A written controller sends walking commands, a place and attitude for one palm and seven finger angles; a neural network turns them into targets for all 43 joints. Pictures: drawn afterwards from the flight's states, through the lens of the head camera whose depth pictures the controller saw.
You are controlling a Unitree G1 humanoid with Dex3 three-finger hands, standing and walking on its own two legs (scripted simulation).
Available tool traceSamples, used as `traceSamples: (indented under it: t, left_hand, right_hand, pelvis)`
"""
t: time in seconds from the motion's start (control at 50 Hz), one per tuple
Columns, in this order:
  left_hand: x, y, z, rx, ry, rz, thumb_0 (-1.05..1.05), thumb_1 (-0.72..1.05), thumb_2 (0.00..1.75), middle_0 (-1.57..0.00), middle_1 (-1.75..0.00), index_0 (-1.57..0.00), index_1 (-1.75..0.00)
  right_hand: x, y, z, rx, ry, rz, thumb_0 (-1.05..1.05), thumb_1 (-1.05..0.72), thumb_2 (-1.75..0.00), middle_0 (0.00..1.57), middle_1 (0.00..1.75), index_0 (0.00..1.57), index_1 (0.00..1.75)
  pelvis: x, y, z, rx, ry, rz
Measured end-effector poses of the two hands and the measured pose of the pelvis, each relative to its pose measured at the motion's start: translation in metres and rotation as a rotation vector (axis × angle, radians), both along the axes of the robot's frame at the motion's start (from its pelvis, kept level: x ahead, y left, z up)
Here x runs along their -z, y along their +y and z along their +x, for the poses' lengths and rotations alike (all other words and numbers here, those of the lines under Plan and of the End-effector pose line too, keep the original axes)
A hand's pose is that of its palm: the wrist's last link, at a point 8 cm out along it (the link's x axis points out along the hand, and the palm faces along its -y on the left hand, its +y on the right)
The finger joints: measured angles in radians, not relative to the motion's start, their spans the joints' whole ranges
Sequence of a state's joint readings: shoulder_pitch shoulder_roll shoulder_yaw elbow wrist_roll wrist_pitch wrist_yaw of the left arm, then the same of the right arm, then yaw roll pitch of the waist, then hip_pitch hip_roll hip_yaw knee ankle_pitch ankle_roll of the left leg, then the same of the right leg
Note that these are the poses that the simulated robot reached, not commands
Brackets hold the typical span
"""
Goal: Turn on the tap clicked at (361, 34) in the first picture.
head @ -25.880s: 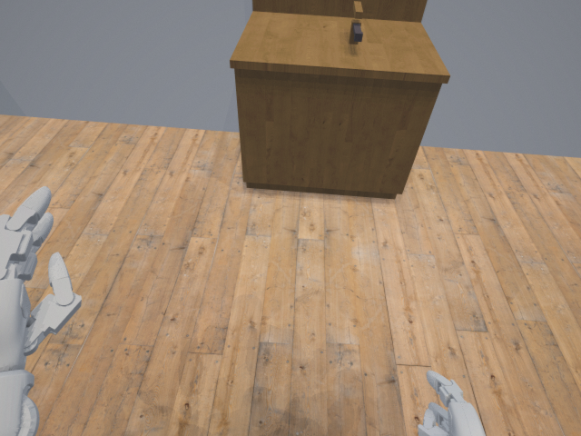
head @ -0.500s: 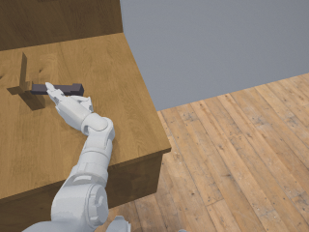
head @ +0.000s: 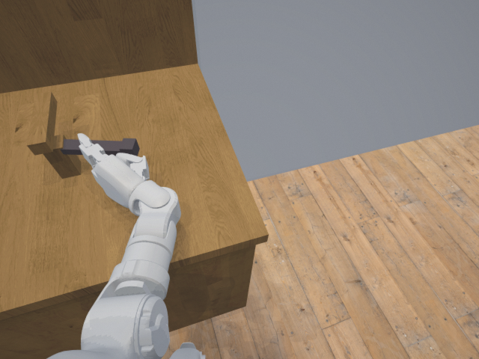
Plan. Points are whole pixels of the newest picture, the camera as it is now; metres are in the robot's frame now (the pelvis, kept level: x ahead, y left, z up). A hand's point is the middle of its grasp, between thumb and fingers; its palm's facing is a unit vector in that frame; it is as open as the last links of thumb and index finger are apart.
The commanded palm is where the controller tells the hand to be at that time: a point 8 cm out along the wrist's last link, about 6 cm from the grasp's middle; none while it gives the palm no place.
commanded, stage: lift the hand up off the lever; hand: left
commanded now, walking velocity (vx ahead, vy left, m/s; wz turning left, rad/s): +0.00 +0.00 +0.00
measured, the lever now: (129, 148) +0.48 +0.20 +0.06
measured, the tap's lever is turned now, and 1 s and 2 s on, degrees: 71 71 71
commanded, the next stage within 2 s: draw the hand back beside the body in 1.90 s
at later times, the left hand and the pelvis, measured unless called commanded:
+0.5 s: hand (145, 157) +0.44 +0.16 +0.08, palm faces +0.79 -0.60 -0.10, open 7.8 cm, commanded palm +0.39 +0.17 +0.10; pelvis +0.00 +0.00 +0.00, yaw +0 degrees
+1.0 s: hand (129, 158) +0.42 +0.17 +0.11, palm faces +0.79 -0.61 -0.08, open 7.8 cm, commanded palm +0.36 +0.18 +0.12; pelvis +0.01 +0.00 +0.02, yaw +1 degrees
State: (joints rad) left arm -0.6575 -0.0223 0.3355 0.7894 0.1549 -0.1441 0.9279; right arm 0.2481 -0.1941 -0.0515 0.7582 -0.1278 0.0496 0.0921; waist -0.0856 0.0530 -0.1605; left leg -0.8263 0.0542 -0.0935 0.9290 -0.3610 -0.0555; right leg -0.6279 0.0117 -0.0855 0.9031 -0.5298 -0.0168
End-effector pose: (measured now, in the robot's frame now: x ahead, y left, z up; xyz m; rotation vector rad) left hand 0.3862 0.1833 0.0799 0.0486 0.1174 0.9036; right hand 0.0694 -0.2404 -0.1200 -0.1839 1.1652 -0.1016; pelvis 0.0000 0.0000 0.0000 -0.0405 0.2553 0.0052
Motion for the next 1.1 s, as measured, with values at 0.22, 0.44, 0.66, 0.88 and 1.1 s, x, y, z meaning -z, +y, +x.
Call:
traceSamples:
  t: [0.22, 0.44, 0.66, 0.88, 1.1]
  left_hand:
    - [-0.007, -0.003, 0.0, -0.001, 0.002, 0.008, 0.01, 0.9, 0.9, -0.14, -0.14, -0.15, -0.15]
    - [-0.009, -0.007, 0.003, -0.014, 0.016, 0.006, 0.01, 0.9, 0.9, -0.13, -0.14, -0.15, -0.15]
    - [-0.022, -0.002, 0.0, -0.024, -0.005, 0.008, 0.02, 0.9, 0.9, -0.14, -0.14, -0.15, -0.15]
    - [-0.036, 0.006, -0.017, -0.007, -0.014, 0.002, 0.01, 0.9, 0.9, -0.15, -0.15, -0.15, -0.15]
    - [-0.047, 0.007, -0.026, -0.001, -0.03, 0.007, 0.02, 0.9, 0.9, -0.15, -0.15, -0.15, -0.15]
  right_hand:
    - [-0.002, 0.003, 0.011, -0.01, -0.031, 0.002, 0.01, -0.91, -0.89, 0.2, 0.3, 0.2, 0.3]
    - [-0.001, 0.003, 0.011, -0.014, -0.024, 0.01, 0.01, -0.91, -0.89, 0.2, 0.3, 0.2, 0.3]
    - [-0.007, -0.003, 0.014, -0.001, -0.034, 0.004, 0.01, -0.91, -0.89, 0.2, 0.3, 0.2, 0.3]
    - [-0.022, -0.007, 0.036, -0.02, -0.089, -0.006, 0.01, -0.91, -0.89, 0.2, 0.3, 0.2, 0.3]
    - [-0.032, 0.005, 0.065, -0.053, -0.166, -0.005, 0.01, -0.91, -0.89, 0.2, 0.3, 0.2, 0.3]
  pelvis:
    - [-0.002, 0.0, -0.001, -0.001, -0.008, 0.002]
    - [-0.003, -0.002, 0.001, -0.001, -0.008, 0.004]
    - [-0.007, -0.006, 0.006, 0.001, -0.028, 0.009]
    - [-0.017, -0.006, 0.009, -0.007, -0.076, 0.013]
    - [-0.019, -0.003, 0.002, -0.016, -0.1, 0.01]
